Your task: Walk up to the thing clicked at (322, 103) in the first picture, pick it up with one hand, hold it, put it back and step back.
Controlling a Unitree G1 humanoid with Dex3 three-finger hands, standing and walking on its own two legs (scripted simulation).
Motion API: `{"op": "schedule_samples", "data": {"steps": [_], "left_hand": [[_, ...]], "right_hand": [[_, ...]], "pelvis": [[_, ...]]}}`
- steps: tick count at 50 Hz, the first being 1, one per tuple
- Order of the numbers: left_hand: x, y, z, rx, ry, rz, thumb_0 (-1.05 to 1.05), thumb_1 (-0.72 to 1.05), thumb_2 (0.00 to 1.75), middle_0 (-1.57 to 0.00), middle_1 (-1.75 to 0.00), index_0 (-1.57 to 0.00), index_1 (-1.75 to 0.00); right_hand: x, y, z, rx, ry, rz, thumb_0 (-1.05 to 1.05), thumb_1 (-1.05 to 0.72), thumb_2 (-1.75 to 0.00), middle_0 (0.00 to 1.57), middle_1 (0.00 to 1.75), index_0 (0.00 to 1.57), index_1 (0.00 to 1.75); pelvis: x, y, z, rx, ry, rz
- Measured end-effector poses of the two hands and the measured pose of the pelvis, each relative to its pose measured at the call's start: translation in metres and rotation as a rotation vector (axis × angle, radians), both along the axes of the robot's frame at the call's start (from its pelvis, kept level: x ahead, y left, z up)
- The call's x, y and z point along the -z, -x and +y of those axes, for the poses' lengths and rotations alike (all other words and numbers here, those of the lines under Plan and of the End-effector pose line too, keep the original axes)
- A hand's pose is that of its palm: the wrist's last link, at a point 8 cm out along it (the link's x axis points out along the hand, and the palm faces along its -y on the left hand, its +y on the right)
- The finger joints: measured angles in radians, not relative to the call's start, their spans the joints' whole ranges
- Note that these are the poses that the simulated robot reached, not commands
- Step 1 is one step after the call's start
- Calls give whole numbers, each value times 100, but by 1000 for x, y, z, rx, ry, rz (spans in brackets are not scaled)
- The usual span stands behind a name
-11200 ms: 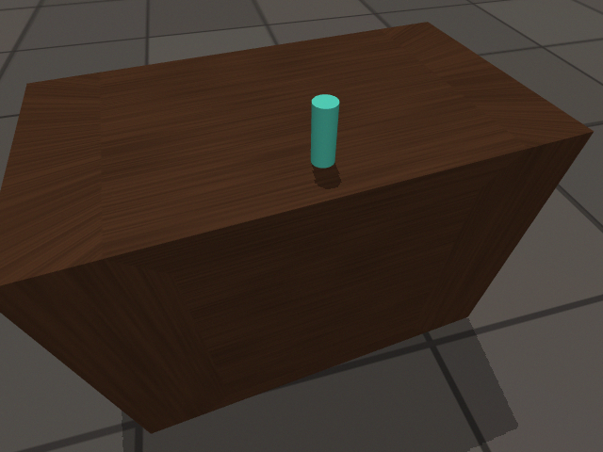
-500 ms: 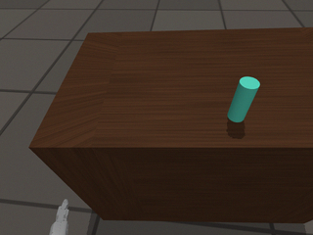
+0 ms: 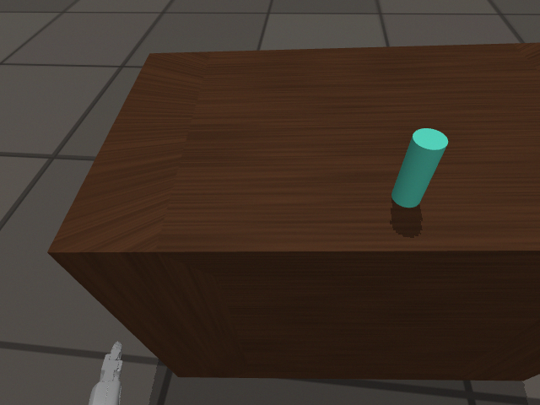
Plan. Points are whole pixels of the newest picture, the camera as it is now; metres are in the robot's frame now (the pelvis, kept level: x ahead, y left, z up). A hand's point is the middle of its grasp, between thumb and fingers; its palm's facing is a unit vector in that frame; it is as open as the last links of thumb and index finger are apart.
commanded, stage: go down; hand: right
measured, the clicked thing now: (416, 170) +0.46 -0.19 +0.10
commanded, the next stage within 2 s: approach in 0.02 s
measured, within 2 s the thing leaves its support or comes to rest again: neither
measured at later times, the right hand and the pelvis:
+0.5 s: hand (521, 177) +0.41 -0.31 +0.13, palm faces +0.01 +1.00 +0.03, open 17.3 cm; pelvis -0.01 +0.00 -0.01, yaw +0 degrees
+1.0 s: hand (435, 176) +0.44 -0.22 +0.10, palm faces +0.07 +1.00 +0.06, open 17.5 cm; pelvis -0.01 +0.00 -0.02, yaw +1 degrees
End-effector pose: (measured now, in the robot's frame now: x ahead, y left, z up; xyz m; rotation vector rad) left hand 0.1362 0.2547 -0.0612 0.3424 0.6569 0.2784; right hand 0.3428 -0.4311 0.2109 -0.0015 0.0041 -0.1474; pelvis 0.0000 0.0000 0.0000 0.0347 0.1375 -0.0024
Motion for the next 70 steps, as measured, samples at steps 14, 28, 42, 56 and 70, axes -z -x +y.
{"op": "schedule_samples", "data": {"steps": [14, 28, 42, 56, 70], "left_hand": [[-8, -4, 2, 9, 4, -48, -1, -54, 5, -6, -5, -5, -6], [6, 13, 5, -7, 0, 5, -1, -53, 4, -6, -6, -6, -6], [10, 15, 1, -9, 51, -4, -1, -53, 4, -7, -6, -7, -6], [3, 23, 8, -21, 97, -30, -1, -52, 4, -6, -6, -7, -6], [-8, 17, 12, -14, 109, -94, -1, -55, 6, -6, -5, -5, -6]], "right_hand": [[4, -7, 8, -10, -10, 48, -1, 53, -4, 5, 5, 5, 4], [99, -55, 86, -146, -68, 75, -1, 48, -5, 6, 4, 5, 3], [119, -77, 135, -90, -34, 23, -1, 50, -5, 5, 5, 4, 4], [122, -73, 161, -43, -41, 13, -1, 54, -5, 4, 5, 4, 4], [108, -75, 193, -62, -49, 3, -1, 56, -5, 5, 5, 4, 5]], "pelvis": [[0, 0, 4, 4, 4, 0], [12, 9, 3, -11, 2, 54], [23, 7, 1, -25, -3, 87], [25, 9, 7, -26, 14, 60], [24, 13, 8, -30, 23, 46]]}}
